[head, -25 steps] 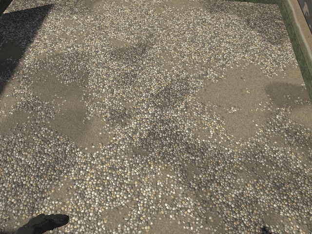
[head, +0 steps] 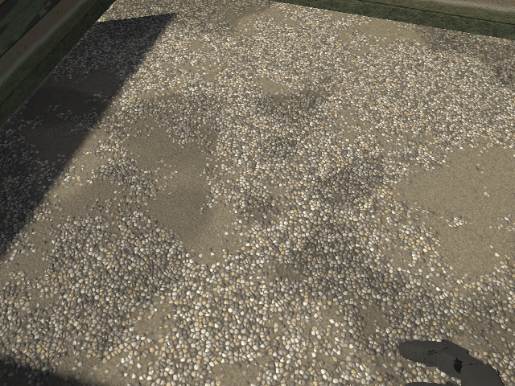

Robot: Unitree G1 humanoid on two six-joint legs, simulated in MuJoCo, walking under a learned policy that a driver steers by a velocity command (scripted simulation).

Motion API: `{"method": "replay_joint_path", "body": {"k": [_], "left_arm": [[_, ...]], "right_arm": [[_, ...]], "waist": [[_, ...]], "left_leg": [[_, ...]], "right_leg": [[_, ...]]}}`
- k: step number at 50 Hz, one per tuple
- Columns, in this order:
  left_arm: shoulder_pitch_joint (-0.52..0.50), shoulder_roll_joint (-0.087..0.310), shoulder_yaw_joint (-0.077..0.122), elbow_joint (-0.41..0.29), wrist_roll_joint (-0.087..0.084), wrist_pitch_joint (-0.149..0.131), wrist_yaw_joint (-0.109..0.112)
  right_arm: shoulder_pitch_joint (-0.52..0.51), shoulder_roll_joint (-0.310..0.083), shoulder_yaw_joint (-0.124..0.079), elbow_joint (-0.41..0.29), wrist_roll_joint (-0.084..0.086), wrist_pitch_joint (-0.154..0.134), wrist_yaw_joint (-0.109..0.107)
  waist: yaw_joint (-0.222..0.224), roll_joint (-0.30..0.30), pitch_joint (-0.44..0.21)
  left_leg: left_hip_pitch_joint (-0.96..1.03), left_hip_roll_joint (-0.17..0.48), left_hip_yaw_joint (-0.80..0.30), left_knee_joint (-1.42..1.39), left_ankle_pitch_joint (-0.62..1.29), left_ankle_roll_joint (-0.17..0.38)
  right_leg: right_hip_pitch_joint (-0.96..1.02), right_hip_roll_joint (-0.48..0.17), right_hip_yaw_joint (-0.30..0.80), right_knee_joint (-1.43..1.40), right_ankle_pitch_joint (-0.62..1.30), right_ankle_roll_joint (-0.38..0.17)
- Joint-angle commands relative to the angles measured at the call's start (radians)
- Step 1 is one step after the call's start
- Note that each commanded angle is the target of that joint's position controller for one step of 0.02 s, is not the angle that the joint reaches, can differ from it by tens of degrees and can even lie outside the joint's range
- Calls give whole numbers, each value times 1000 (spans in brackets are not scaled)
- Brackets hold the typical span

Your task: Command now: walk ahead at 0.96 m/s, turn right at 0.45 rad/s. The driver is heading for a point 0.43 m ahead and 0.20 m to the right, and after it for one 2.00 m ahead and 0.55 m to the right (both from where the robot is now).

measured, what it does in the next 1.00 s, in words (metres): steps to the right, turning right: right foot, then right foot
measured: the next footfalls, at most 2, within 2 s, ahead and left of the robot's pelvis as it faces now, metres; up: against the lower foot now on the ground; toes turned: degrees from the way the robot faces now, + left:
right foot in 0.22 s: +0.03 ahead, -0.11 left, +0.00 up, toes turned -10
right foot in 0.76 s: -0.05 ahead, -0.19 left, +0.00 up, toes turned -43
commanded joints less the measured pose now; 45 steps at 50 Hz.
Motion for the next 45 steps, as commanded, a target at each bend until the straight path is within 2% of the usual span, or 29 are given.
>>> {"method": "replay_joint_path", "body": {"k": [1, 4, 6, 8, 10, 12, 13, 14, 15, 16, 18, 21, 22, 23, 24, 25, 26, 29, 30, 32, 35, 37, 38, 39, 40, 41, 42, 44, 45], "left_arm": [[-53, 37, 19, -107, 8, 10, 12], [-42, 53, 21, -95, 14, 44, 9], [-87, 27, -2, -114, 22, 49, 3], [-119, 27, -14, -121, 33, 50, -10], [-134, 30, -21, -132, 27, 44, -23], [-85, 19, -27, -105, 30, 34, -42], [-107, 70, -15, -113, -1, 40, -43], [-113, 120, -1, -132, -29, 50, -42], [-153, 148, 5, -154, -10, 57, -40], [-210, 151, 6, -182, 12, 60, -31], [-292, 143, 3, -198, 2, 40, -11], [-409, 89, 6, -231, -33, 9, -34], [-396, 62, 7, -227, -38, 9, -39], [-351, 1, -3, -238, -46, 4, -42], [-360, 29, 6, -255, -26, -6, -37], [-468, 88, 32, -271, -5, -15, -41], [-498, 83, 32, -274, 2, -14, -43], [-365, 63, 29, -232, 6, 25, -52], [-350, 53, 22, -224, 6, 38, -53], [-347, 35, 6, -225, -8, 58, -61], [-387, 32, -1, -232, -27, 53, -74], [-320, 32, -1, -196, -1, 42, -82], [-193, 27, 3, -143, 10, 32, -83], [-28, 67, 6, -106, 1, 19, -83], [-9, 199, 35, -123, -29, 34, -69], [-26, 180, 33, -159, -19, 37, -46], [-85, 134, 16, -179, 5, 31, -24], [-138, 57, -15, -180, 35, 3, 5], [-150, 53, -23, -188, 45, -15, 9]], "right_arm": [[-10, -121, -35, -55, -14, -41, -7], [-35, -112, -26, -56, -16, -64, 2], [-23, -117, -28, -42, -22, -65, 7], [5, -123, -31, -32, -22, -52, -2], [15, -152, -46, -25, -20, -38, -10], [3, -128, -49, -35, -20, -11, -22], [24, -109, -44, -58, -33, 7, -21], [-64, -94, -35, -100, -26, 15, -16], [-138, -98, -39, -133, -14, 13, -10], [-147, -110, -43, -136, -11, 5, -6], [-84, -100, -36, -129, 1, -7, -4], [28, -76, -42, -72, -4, -5, -2], [121, -76, -49, -37, -16, 7, -3], [190, -124, -61, -15, -41, 9, -6], [194, -245, -106, -12, -51, 15, -17], [180, -241, -106, -34, -30, 3, -28], [93, -204, -88, -51, -33, -7, -33], [-35, -158, -69, -57, -21, -32, -29], [-36, -138, -63, -55, -20, -38, -22], [7, -160, -80, -31, -14, -51, -5], [94, -214, -114, 1, -7, -49, 1], [85, -203, -116, -2, 12, -33, -4], [83, -151, -100, -4, 15, -20, -5], [41, -123, -93, -49, 5, -3, -11], [-126, -102, -84, -167, -5, 5, -15], [-175, -122, -89, -175, -4, 6, -22], [-155, -110, -86, -152, 9, 2, -27], [-78, -58, -68, -110, 16, 4, -33], [-45, -44, -67, -101, 15, 14, -36]], "waist": [[-14, 191, -121], [14, 158, -170], [17, 121, -163], [-14, 152, -167], [-21, 145, -184], [-3, 14, -218], [-14, -134, -206], [60, -266, -182], [76, -307, -128], [58, -269, -118], [-23, -215, -141], [-93, -102, -152], [-121, -13, -144], [-134, 255, -162], [-160, 390, -153], [-174, 225, -108], [-127, 142, -66], [-24, 151, -47], [-19, 155, -68], [-27, 139, -72], [-73, 125, -84], [-57, 53, -110], [-11, -42, -148], [76, -265, -155], [144, -489, -165], [141, -297, -160], [102, -192, -196], [34, -104, -182], [10, -104, -180]], "left_leg": [[126, 252, -195, -241, 622, 45], [108, 268, -133, -244, 670, 80], [106, 252, -54, -222, 632, 42], [149, 250, -15, -201, 652, 30], [162, 261, 12, -186, 532, 23], [74, 172, 94, -34, 358, -38], [-7, 64, 159, 41, 227, -98], [-103, -11, 172, 103, -24, -130], [-184, -45, 83, 224, -176, -140], [-217, -56, 18, 310, -188, -146], [-99, -31, -34, 301, -124, -130], [297, -19, 10, -5, 69, -72], [481, 9, 11, -88, 76, -40], [626, 182, -151, -85, 239, -5], [557, 377, -430, -234, 81, 68], [465, 434, -546, -330, -134, 115], [350, 439, -525, -357, -200, 117], [123, 355, -231, -354, -121, 53], [88, 318, -132, -334, -49, 25], [68, 286, 14, -320, 13, -6], [110, 323, 75, -327, -114, 6], [101, 312, 110, -267, -170, -3], [70, 245, 173, -57, -73, -20], [-145, 160, 203, 329, -123, -69], [-469, -3, 106, 510, -308, -125], [-519, 18, -26, 627, -221, -147], [-504, 20, -70, 688, -142, -154], [-439, -15, -156, 721, -24, -145], [-385, -40, -199, 721, 8, -142]], "right_leg": [[-116, 5, 57, 84, 67, 19], [-62, -20, 5, 96, 118, 23], [-12, -69, -33, -93, 140, -3], [40, -65, -99, -200, 113, -29], [121, -71, -145, -316, 133, -65], [305, -63, -125, -385, 397, -115], [306, -59, -27, -376, 630, -160], [234, -126, 191, -486, 567, -212], [186, -198, 357, -586, 497, -254], [165, -216, 396, -610, 531, -263], [70, -180, 348, -626, 493, -221], [-130, -98, 240, -640, 244, -163], [-254, -39, 179, -534, 207, -114], [-435, 64, 75, -278, 83, -78], [-579, 51, 49, -134, -8, -64], [-611, 11, 61, -17, 56, -38], [-571, -9, 62, 40, 113, -25], [-362, -51, -29, 116, 191, 17], [-283, -66, -62, 95, 212, 23], [-148, -111, -132, -83, 233, 11], [-2, -127, -223, -270, 180, -23], [150, -107, -259, -380, 181, -49], [268, -62, -239, -395, 157, -63], [405, -108, -77, -414, 263, -117], [459, -239, 319, -689, 99, -210], [424, -327, 412, -744, 49, -241], [383, -355, 403, -717, 56, -241], [225, -357, 296, -660, 59, -178], [140, -356, 274, -674, 0, -139]]}}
